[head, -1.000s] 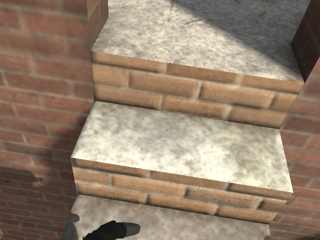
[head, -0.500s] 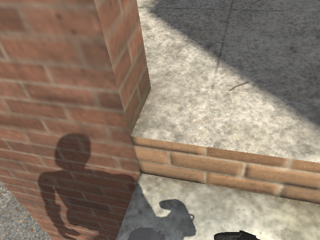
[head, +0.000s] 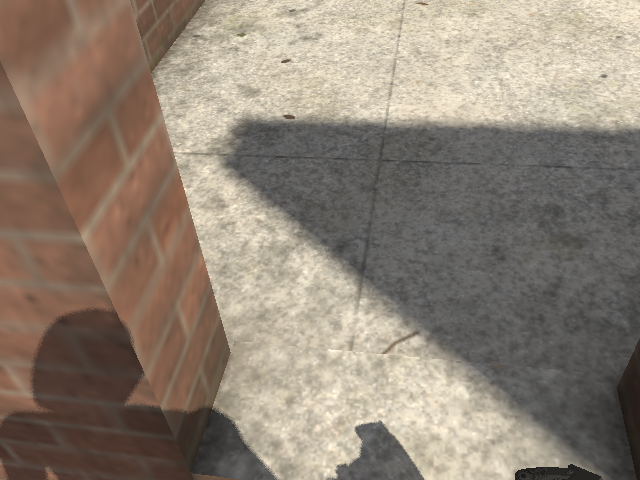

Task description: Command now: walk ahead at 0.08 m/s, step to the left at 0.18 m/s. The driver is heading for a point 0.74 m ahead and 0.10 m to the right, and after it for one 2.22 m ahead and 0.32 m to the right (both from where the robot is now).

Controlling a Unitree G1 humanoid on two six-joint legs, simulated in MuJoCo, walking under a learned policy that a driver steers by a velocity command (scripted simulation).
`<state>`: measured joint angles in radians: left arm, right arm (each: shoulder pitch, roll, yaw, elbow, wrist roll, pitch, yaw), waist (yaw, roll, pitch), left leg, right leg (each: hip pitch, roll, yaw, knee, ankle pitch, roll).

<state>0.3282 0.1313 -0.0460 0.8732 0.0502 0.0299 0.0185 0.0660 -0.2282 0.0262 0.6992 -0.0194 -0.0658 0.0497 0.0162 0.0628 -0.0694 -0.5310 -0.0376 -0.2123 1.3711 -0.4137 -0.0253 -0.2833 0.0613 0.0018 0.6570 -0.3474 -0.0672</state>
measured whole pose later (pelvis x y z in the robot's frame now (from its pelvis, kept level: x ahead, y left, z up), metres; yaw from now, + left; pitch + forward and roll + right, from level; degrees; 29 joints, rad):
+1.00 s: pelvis +0.00 +0.01 +0.01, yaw +0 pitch +0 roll -1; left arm 0.26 0.14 -0.01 1.02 0.02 0.06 0.02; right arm 0.23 -0.21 0.02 1.07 -0.01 0.00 -0.02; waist 0.01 0.02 0.00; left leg -0.30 0.07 -0.01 0.54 -0.26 0.03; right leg -0.18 0.05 0.00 0.46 -0.28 -0.03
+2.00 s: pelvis +0.00 -0.07 +0.02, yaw +1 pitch +0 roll -1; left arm 0.25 0.15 -0.03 1.03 0.01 -0.02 0.03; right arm 0.23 -0.23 0.00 0.96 -0.04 0.08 0.01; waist -0.03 0.02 0.03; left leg -0.20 -0.02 -0.01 0.39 -0.19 0.03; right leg -0.12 0.05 -0.03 0.33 -0.21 -0.05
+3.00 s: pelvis -0.02 -0.05 +0.02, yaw +0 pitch +0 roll +0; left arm 0.25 0.14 -0.03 1.03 0.02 -0.01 0.05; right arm 0.19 -0.18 0.02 0.96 -0.02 0.04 -0.03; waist -0.01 0.01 0.02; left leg -0.26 -0.05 0.02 0.44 -0.19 0.06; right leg -0.23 0.01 -0.01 0.46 -0.24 -0.03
